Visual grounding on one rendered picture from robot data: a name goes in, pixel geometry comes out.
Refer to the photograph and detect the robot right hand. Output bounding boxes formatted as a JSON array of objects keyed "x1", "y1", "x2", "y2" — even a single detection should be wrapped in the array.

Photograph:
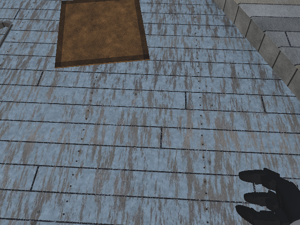
[{"x1": 235, "y1": 168, "x2": 300, "y2": 225}]

